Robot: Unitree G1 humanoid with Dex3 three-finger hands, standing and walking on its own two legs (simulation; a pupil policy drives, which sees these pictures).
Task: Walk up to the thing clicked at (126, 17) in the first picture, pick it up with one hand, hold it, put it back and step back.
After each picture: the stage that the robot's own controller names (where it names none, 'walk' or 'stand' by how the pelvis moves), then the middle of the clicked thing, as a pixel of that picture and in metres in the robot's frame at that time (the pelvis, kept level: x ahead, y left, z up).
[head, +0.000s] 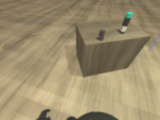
stand; (125, 23) +1.15 -0.40 +0.07
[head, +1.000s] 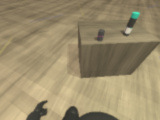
sink last; (130, 24) +1.03 -0.39 +0.11
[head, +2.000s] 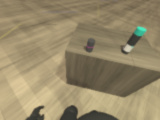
sink last; (132, 41) +0.71 -0.30 +0.11
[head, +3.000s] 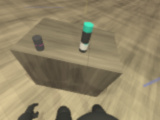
rise first; (85, 39) +0.61 +0.08 +0.11
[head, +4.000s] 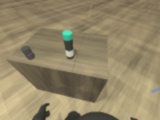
stand; (69, 46) +0.56 +0.21 +0.08
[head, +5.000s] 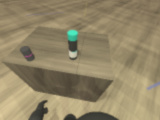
stand; (72, 46) +0.54 +0.16 +0.08
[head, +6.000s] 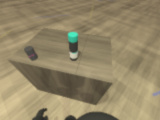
stand; (73, 48) +0.54 +0.18 +0.08
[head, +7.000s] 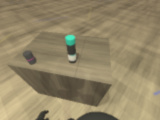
stand; (71, 50) +0.53 +0.19 +0.07
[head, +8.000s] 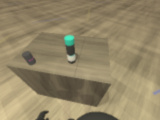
stand; (70, 51) +0.53 +0.19 +0.07
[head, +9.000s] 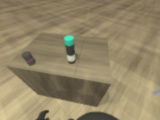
rise first; (70, 51) +0.53 +0.19 +0.07
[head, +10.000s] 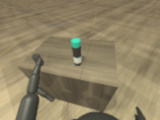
rise first; (77, 53) +0.52 +0.17 +0.08
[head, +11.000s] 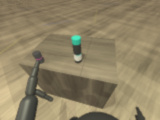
go down; (77, 50) +0.54 +0.18 +0.08
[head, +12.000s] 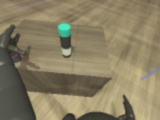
go down; (65, 43) +0.53 +0.16 +0.10
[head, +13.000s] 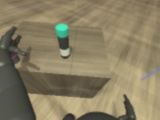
approach; (63, 44) +0.52 +0.17 +0.11
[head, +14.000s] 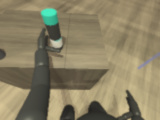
close; (54, 33) +0.54 +0.19 +0.15
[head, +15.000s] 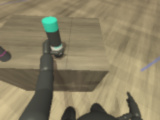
lift; (55, 40) +0.50 +0.19 +0.14
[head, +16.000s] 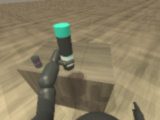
lift; (65, 49) +0.33 +0.16 +0.29
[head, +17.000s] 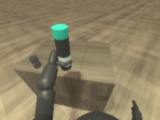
hold; (63, 50) +0.33 +0.17 +0.27
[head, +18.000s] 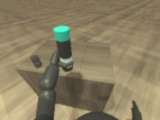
hold; (65, 52) +0.33 +0.16 +0.27
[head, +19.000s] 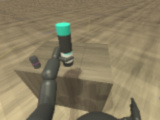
crouch; (66, 47) +0.37 +0.16 +0.27
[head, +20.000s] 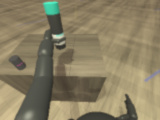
lower; (56, 28) +0.51 +0.17 +0.29
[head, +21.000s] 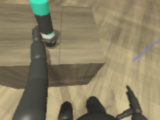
lower; (46, 27) +0.56 +0.19 +0.16
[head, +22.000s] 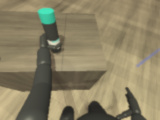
lower; (52, 34) +0.54 +0.18 +0.15
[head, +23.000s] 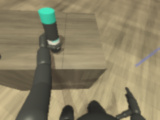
lower; (52, 34) +0.54 +0.18 +0.15
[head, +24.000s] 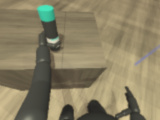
lower; (51, 32) +0.55 +0.18 +0.15
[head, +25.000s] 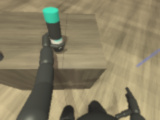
open; (55, 33) +0.54 +0.16 +0.15
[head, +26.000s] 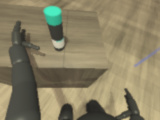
rise; (56, 33) +0.52 +0.16 +0.15
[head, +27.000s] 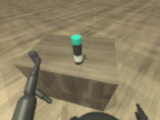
sink last; (77, 51) +0.51 +0.16 +0.12
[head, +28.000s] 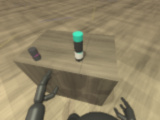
stand; (78, 48) +0.53 +0.15 +0.11
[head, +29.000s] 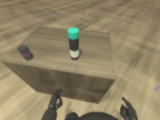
stand; (74, 45) +0.52 +0.16 +0.13
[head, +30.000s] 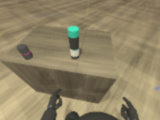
stand; (74, 44) +0.52 +0.16 +0.14
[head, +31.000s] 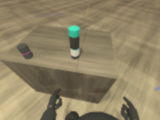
stand; (74, 44) +0.52 +0.15 +0.14
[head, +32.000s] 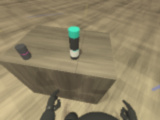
stand; (74, 45) +0.52 +0.15 +0.14
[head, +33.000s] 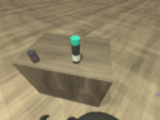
stand; (75, 51) +0.54 +0.16 +0.08
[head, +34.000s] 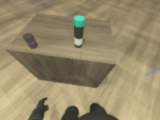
walk; (78, 34) +0.62 +0.12 +0.09
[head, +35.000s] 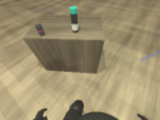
walk; (74, 21) +0.90 +0.25 +0.10
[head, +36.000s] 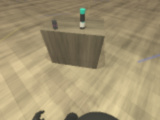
stand; (82, 19) +1.16 +0.19 +0.09
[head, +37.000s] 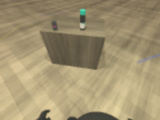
stand; (82, 20) +1.14 +0.18 +0.07
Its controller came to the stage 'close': yes
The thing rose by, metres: 0.20
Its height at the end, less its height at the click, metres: +0.00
